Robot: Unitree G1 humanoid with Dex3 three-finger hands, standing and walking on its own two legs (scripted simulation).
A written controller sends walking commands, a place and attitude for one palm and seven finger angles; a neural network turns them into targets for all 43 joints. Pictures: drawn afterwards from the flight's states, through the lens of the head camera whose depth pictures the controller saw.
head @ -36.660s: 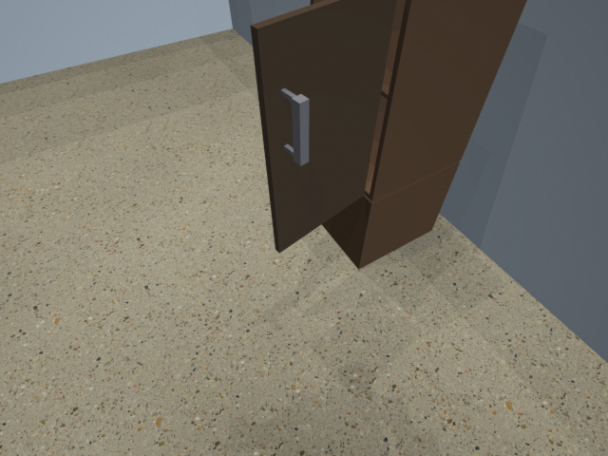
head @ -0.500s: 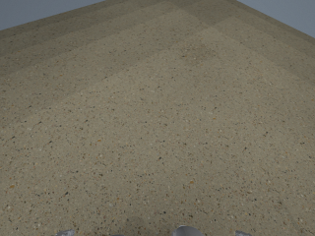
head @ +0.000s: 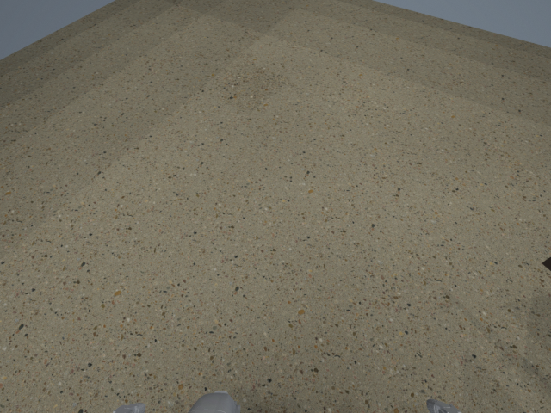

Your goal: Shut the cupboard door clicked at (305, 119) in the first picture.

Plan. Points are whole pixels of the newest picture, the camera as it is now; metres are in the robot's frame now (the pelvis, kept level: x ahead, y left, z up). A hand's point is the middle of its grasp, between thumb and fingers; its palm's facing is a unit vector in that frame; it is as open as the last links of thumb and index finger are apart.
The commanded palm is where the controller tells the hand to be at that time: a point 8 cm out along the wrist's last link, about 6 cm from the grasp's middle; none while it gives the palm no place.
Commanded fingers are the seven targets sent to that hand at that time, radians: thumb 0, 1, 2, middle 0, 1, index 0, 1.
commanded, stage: turn to face it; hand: left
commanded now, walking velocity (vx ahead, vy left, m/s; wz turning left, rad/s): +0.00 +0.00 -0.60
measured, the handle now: out of the picture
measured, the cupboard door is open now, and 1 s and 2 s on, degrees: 62 62 62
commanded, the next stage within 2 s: take the last steps up to it in 1.48 s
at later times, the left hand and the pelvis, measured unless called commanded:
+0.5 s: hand (197, 364) +0.20 +0.15 -0.15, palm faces -0.32 -0.91 -0.28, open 7.4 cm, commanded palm none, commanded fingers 0.00 0.90 0.90 -0.20 -0.30 -0.20 -0.30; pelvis +0.02 -0.01 -0.01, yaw -19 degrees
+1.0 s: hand (231, 325) +0.27 +0.10 -0.16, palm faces -0.56 -0.80 -0.22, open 7.4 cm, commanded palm none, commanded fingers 0.00 0.90 0.90 -0.20 -0.30 -0.20 -0.30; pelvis +0.06 -0.02 +0.00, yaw -36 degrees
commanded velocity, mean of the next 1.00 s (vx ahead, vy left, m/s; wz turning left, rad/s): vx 0.00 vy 0.00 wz -0.60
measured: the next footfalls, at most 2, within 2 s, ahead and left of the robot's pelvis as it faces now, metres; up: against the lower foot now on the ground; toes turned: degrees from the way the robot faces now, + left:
left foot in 0.06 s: +0.07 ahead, +0.14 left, +0.00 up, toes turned +0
right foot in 0.42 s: +0.02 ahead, -0.13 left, +0.00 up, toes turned -21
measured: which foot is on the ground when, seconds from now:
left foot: up 0.00-0.04, down 0.06-0.42, up 0.44-0.74, down 0.76-1.00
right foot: down 0.00-0.06, up 0.08-0.40, down 0.42-0.76, up 0.78-1.00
